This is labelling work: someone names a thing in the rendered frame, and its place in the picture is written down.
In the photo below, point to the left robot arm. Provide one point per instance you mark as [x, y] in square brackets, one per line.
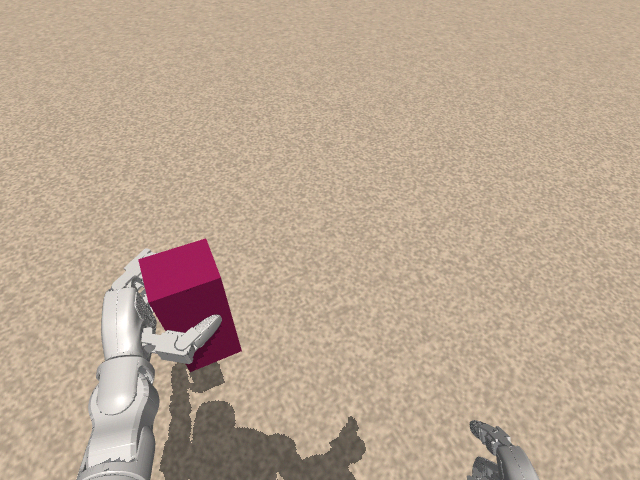
[122, 408]

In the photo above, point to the carton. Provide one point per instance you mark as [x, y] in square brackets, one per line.
[184, 287]

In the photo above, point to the right robot hand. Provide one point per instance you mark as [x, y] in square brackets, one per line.
[512, 461]

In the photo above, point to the left robot hand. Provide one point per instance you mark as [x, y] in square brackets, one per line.
[128, 326]

